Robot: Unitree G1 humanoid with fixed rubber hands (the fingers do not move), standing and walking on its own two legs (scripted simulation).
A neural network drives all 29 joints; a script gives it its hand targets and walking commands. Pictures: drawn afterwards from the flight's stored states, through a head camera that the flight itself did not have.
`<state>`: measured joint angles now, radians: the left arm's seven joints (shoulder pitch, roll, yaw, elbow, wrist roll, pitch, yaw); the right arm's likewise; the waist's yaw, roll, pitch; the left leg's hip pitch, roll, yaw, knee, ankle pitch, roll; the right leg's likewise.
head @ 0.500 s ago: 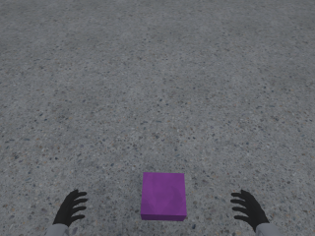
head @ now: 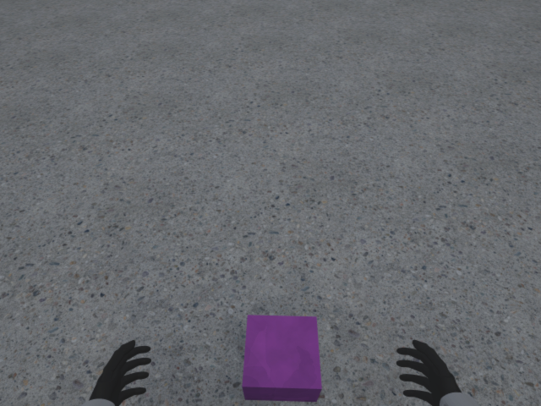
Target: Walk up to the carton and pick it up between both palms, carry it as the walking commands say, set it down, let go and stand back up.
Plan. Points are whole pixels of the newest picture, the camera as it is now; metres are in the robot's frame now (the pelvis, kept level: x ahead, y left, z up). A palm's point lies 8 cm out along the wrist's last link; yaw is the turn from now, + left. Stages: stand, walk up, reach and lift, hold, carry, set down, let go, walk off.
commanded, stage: let go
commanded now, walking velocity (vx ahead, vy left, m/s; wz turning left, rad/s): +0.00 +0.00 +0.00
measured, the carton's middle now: (281, 357) +0.43 -0.03 -0.69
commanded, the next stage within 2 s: stand in 0.06 s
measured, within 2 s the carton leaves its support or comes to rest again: neither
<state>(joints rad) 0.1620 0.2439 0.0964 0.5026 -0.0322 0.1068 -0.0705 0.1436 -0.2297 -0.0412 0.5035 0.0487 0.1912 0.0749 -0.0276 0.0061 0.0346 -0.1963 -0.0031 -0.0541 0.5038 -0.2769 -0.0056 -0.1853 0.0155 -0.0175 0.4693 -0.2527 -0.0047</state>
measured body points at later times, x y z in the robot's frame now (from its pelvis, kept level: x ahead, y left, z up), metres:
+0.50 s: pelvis +0.03 +0.01 +0.00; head +0.05 +0.01 +0.45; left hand +0.20 +0.27 -0.09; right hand +0.21 -0.26 -0.07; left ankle +0.00 +0.12 -0.74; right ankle +0.00 -0.11 -0.74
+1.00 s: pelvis +0.02 +0.00 +0.00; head +0.05 +0.01 +0.45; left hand +0.20 +0.27 -0.09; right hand +0.21 -0.27 -0.07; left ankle +0.00 +0.12 -0.74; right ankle +0.00 -0.11 -0.74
